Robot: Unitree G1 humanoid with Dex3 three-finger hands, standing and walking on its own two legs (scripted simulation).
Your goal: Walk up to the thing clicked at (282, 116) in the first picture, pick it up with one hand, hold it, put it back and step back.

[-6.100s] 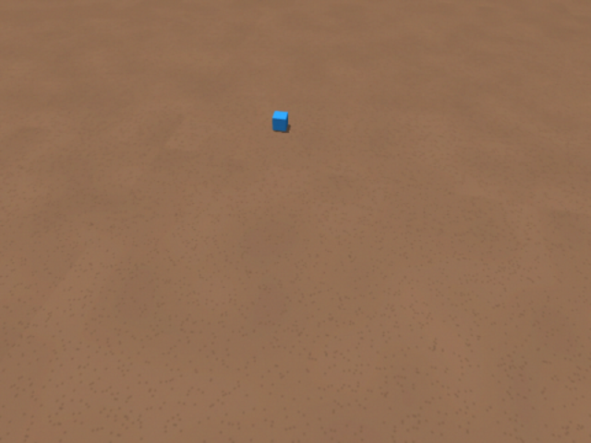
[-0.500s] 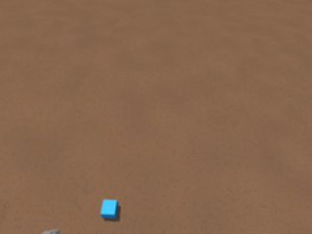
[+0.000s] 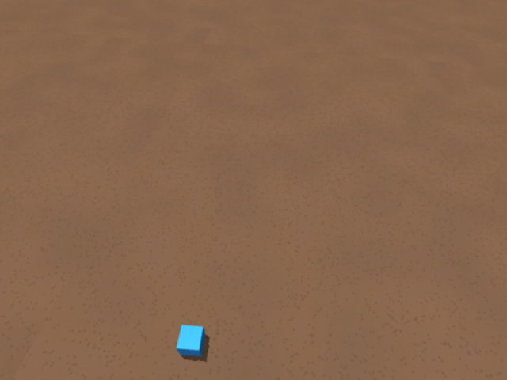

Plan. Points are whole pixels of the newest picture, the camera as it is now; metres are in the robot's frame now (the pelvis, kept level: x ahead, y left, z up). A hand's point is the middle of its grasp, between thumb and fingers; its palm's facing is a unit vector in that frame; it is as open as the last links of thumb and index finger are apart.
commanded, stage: walk up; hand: left
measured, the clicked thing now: (191, 340) +0.40 +0.22 -0.74
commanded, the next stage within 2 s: stand in 0.50 s
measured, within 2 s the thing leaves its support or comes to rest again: neither
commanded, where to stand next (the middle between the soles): +0.02 -0.01 m, yaw +0 degrees
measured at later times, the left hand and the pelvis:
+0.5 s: hand out of the picture +0.09 +0.25 -0.16, palm faces +0.01 -0.94 -0.33, open 7.4 cm; pelvis +0.01 +0.00 +0.00, yaw +0 degrees
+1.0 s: hand out of the picture +0.07 +0.24 -0.16, palm faces -0.01 -0.94 -0.33, open 7.4 cm; pelvis -0.01 -0.01 +0.00, yaw +0 degrees
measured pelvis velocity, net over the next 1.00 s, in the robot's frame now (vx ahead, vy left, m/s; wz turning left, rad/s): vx -0.01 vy -0.01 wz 0.00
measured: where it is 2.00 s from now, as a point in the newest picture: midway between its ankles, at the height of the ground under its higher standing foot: outside the picture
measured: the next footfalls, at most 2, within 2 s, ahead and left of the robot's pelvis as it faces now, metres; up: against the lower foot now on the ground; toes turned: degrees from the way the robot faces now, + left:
none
